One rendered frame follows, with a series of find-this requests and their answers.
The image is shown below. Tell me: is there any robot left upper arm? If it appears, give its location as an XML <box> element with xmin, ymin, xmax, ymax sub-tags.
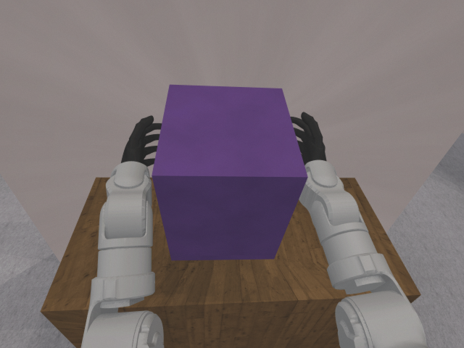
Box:
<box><xmin>83</xmin><ymin>310</ymin><xmax>164</xmax><ymax>348</ymax></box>

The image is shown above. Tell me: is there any robot left forearm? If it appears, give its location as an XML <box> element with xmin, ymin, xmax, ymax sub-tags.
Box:
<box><xmin>81</xmin><ymin>161</ymin><xmax>155</xmax><ymax>348</ymax></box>

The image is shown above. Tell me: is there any robot left hand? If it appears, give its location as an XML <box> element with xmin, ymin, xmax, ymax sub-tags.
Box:
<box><xmin>121</xmin><ymin>115</ymin><xmax>162</xmax><ymax>167</ymax></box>

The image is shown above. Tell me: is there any robot right forearm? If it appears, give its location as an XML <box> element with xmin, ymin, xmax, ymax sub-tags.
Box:
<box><xmin>299</xmin><ymin>160</ymin><xmax>426</xmax><ymax>342</ymax></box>

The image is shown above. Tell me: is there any pedestal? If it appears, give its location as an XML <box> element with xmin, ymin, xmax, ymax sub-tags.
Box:
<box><xmin>41</xmin><ymin>178</ymin><xmax>421</xmax><ymax>348</ymax></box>

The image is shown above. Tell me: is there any carton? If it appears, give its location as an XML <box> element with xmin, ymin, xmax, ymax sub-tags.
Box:
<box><xmin>152</xmin><ymin>85</ymin><xmax>308</xmax><ymax>260</ymax></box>

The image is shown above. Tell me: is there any robot right upper arm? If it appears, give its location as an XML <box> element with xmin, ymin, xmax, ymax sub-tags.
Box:
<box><xmin>335</xmin><ymin>290</ymin><xmax>428</xmax><ymax>348</ymax></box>

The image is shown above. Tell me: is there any robot right hand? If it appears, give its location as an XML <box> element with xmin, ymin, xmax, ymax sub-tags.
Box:
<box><xmin>291</xmin><ymin>112</ymin><xmax>326</xmax><ymax>165</ymax></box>

